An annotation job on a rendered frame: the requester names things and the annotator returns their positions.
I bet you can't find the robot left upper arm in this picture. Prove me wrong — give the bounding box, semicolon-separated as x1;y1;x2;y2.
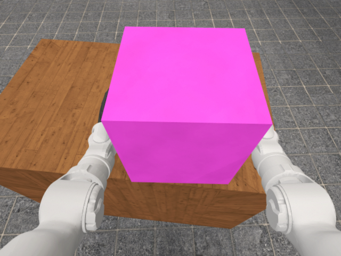
0;180;104;256

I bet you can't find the robot left forearm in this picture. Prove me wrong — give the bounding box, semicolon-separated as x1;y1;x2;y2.
39;122;117;222

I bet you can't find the pedestal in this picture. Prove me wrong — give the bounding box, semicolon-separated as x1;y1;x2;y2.
0;39;275;229

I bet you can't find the carton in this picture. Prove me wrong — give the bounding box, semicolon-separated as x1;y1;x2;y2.
101;27;273;184

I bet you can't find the robot right upper arm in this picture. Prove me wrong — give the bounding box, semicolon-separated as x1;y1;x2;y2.
266;183;341;256

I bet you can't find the left robot hand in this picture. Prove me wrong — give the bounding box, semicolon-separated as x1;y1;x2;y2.
98;88;109;123

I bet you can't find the robot right forearm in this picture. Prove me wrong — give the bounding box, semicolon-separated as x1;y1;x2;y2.
251;125;336;225

